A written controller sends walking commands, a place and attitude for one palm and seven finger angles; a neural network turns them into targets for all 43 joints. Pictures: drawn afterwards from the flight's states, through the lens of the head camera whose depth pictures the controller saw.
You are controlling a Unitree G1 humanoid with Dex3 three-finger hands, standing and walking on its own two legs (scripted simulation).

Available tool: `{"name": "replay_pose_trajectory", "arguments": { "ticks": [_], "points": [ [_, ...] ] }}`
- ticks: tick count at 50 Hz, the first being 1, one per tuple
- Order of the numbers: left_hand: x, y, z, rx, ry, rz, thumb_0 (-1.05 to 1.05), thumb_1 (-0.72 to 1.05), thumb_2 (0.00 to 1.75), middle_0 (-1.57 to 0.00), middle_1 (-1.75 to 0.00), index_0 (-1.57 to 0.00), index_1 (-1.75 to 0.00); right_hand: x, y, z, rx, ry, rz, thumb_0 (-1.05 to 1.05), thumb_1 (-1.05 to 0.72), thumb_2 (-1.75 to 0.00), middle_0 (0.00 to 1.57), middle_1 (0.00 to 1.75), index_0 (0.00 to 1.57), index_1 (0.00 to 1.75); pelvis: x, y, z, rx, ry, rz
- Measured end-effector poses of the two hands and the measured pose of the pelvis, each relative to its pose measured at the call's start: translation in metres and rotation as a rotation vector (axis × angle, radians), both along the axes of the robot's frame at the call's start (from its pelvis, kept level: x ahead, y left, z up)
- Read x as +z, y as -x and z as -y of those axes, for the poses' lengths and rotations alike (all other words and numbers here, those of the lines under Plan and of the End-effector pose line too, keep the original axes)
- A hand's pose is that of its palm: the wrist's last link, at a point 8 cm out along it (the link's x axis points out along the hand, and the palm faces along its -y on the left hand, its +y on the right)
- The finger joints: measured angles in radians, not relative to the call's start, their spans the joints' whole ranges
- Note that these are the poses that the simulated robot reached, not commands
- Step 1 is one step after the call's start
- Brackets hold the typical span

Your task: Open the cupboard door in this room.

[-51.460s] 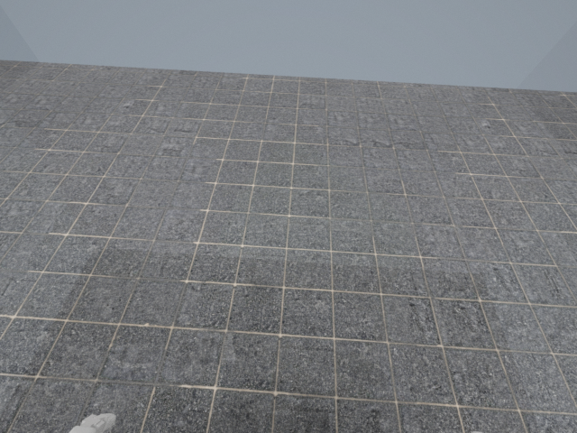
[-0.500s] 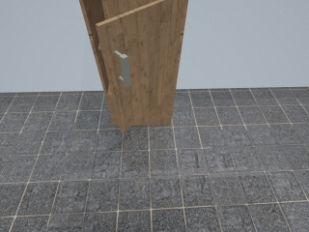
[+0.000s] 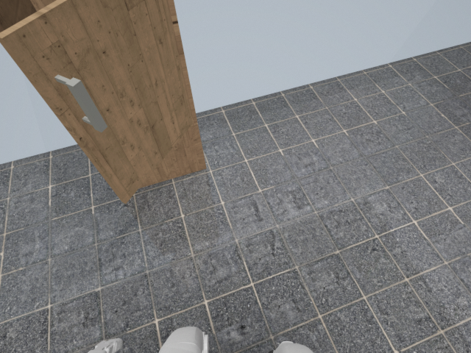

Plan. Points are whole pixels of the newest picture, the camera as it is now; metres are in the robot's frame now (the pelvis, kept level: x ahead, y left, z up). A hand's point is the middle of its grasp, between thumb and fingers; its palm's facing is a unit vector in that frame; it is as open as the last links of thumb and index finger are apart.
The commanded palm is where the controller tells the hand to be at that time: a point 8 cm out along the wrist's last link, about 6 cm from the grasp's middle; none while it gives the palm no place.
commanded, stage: walk to a spot facing it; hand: left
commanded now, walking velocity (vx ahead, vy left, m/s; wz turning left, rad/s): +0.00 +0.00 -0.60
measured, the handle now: (81, 104) +0.57 +0.38 +0.03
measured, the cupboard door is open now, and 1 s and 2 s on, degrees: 43 43 43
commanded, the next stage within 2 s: none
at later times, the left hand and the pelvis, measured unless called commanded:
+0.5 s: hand (144, 323) +0.17 +0.20 -0.15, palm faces -0.27 -0.93 -0.23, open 7.4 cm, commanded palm none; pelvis +0.02 +0.01 +0.01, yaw -18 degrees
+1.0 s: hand (185, 292) +0.23 +0.13 -0.17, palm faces -0.53 -0.83 -0.18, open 7.4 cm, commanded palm none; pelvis +0.09 -0.01 +0.00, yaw -37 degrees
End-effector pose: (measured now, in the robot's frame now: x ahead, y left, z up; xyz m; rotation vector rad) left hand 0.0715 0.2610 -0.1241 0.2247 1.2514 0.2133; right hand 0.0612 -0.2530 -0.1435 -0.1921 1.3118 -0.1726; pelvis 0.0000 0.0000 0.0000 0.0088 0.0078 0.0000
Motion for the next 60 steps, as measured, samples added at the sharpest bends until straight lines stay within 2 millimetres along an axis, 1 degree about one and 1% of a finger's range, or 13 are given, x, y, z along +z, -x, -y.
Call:
{"name": "replay_pose_trajectory", "arguments": {
  "ticks": [7, 12, 15, 21, 26, 29, 33, 39, 46, 50, 53, 56, 60],
  "points": [
    [-0.003, -0.003, 0.005, -0.079, 0.032, -0.057, 0.00, 0.90, 0.90, -0.20, -0.30, -0.20, -0.30, 0.033, -0.048, 0.005, -0.045, 0.042, 0.198, 0.00, -0.91, -0.90, 0.20, 0.30, 0.19, 0.29, 0.010, -0.003, -0.006, -0.109, -0.013, -0.019],
    [-0.018, -0.020, -0.007, -0.119, 0.068, -0.055, 0.00, 0.90, 0.90, -0.21, -0.30, -0.20, -0.30, 0.041, -0.053, -0.005, -0.072, 0.089, 0.276, 0.00, -0.91, -0.90, 0.20, 0.30, 0.19, 0.29, 0.001, -0.009, -0.023, -0.164, 0.018, -0.027],
    [-0.020, -0.039, -0.012, -0.150, 0.081, -0.040, 0.00, 0.90, 0.90, -0.20, -0.30, -0.20, -0.30, 0.044, -0.032, -0.011, -0.078, 0.108, 0.238, 0.00, -0.91, -0.90, 0.20, 0.30, 0.20, 0.30, 0.002, -0.009, -0.027, -0.192, 0.019, -0.013],
    [-0.004, -0.081, -0.006, -0.233, 0.079, 0.008, 0.00, 0.91, 0.90, -0.20, -0.30, -0.20, -0.30, 0.044, 0.024, -0.014, -0.150, 0.096, 0.102, 0.00, -0.91, -0.90, 0.20, 0.30, 0.20, 0.30, 0.013, -0.014, -0.022, -0.256, 0.039, -0.022],
    [0.004, -0.113, 0.021, -0.354, 0.049, 0.014, 0.00, 0.91, 0.90, -0.20, -0.30, -0.20, -0.30, 0.029, 0.073, -0.004, -0.271, 0.062, 0.039, 0.00, -0.91, -0.90, 0.20, 0.30, 0.20, 0.30, 0.010, -0.016, -0.010, -0.334, 0.030, -0.023],
    [0.002, -0.132, 0.042, -0.431, 0.018, 0.046, 0.00, 0.91, 0.90, -0.20, -0.30, -0.20, -0.30, 0.010, 0.101, 0.009, -0.351, 0.039, 0.011, 0.00, -0.91, -0.90, 0.20, 0.30, 0.20, 0.30, -0.003, -0.017, 0.005, -0.377, 0.000, -0.022],
    [0.008, -0.139, 0.065, -0.482, -0.005, 0.052, 0.00, 0.91, 0.90, -0.20, -0.30, -0.20, -0.30, 0.006, 0.121, 0.021, -0.437, 0.041, -0.028, 0.00, -0.91, -0.90, 0.20, 0.30, 0.20, 0.30, 0.000, -0.015, 0.011, -0.431, 0.002, -0.006],
    [0.012, -0.140, 0.086, -0.540, 0.023, 0.010, 0.00, 0.90, 0.90, -0.20, -0.30, -0.20, -0.30, 0.026, 0.108, 0.029, -0.499, 0.044, 0.050, 0.01, -0.91, -0.90, 0.20, 0.30, 0.19, 0.29, 0.013, -0.026, 0.018, -0.511, -0.019, -0.002],
    [0.001, -0.157, 0.089, -0.574, 0.076, -0.041, 0.00, 0.90, 0.90, -0.21, -0.30, -0.20, -0.30, 0.041, 0.060, 0.031, -0.526, 0.073, 0.161, 0.00, -0.91, -0.90, 0.20, 0.30, 0.19, 0.29, 0.014, -0.062, 0.017, -0.593, -0.006, -0.012],
    [-0.018, -0.185, 0.085, -0.598, 0.085, -0.083, 0.00, 0.90, 0.90, -0.21, -0.30, -0.20, -0.30, 0.041, 0.036, 0.028, -0.546, 0.137, 0.224, 0.00, -0.91, -0.90, 0.20, 0.30, 0.20, 0.30, 0.001, -0.092, 0.014, -0.645, 0.016, -0.025],
    [-0.017, -0.218, 0.097, -0.653, 0.089, -0.094, 0.01, 0.90, 0.90, -0.20, -0.30, -0.20, -0.30, 0.046, 0.040, 0.015, -0.590, 0.138, 0.197, 0.00, -0.91, -0.90, 0.20, 0.30, 0.20, 0.30, 0.007, -0.109, 0.020, -0.690, 0.021, -0.021],
    [-0.008, -0.258, 0.124, -0.709, 0.107, -0.058, 0.01, 0.91, 0.90, -0.20, -0.30, -0.20, -0.30, 0.049, 0.055, -0.004, -0.648, 0.108, 0.115, 0.00, -0.91, -0.90, 0.20, 0.30, 0.20, 0.30, 0.015, -0.125, 0.030, -0.722, 0.030, -0.030],
    [0.000, -0.308, 0.175, -0.797, 0.132, -0.005, 0.01, 0.91, 0.90, -0.20, -0.30, -0.20, -0.30, 0.047, 0.081, -0.030, -0.746, 0.049, -0.012, 0.00, -0.91, -0.90, 0.20, 0.30, 0.20, 0.30, 0.020, -0.145, 0.048, -0.776, 0.034, -0.036]
  ]
}}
